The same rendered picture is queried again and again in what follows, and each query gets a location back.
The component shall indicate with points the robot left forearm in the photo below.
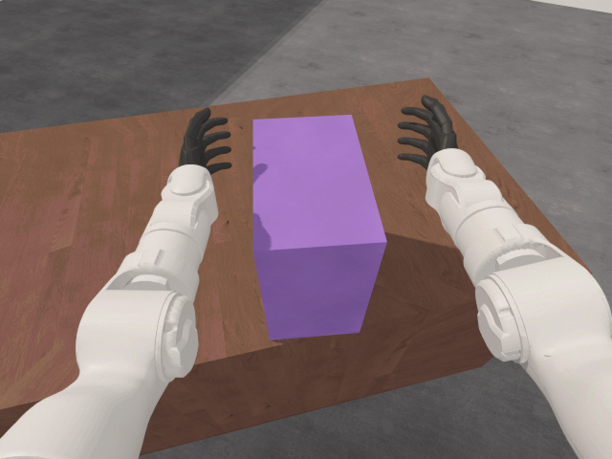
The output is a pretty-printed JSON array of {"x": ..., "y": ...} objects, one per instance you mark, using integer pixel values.
[{"x": 174, "y": 241}]

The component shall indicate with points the pedestal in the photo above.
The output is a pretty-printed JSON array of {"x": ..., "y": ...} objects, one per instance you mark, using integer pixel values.
[{"x": 75, "y": 200}]

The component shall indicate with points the right robot hand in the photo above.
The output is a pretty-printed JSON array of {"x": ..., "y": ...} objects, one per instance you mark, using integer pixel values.
[{"x": 438, "y": 131}]

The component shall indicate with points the robot right upper arm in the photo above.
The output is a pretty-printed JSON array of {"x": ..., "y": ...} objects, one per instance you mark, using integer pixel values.
[{"x": 550, "y": 318}]

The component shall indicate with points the robot right forearm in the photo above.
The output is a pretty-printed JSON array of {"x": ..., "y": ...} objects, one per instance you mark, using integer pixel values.
[{"x": 482, "y": 225}]

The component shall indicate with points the robot left upper arm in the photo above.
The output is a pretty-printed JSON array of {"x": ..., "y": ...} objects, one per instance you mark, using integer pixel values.
[{"x": 131, "y": 345}]

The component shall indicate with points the carton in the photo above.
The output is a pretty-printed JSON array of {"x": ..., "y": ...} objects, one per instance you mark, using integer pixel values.
[{"x": 318, "y": 238}]

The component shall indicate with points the left robot hand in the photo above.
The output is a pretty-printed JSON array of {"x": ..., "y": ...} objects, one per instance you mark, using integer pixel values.
[{"x": 194, "y": 151}]

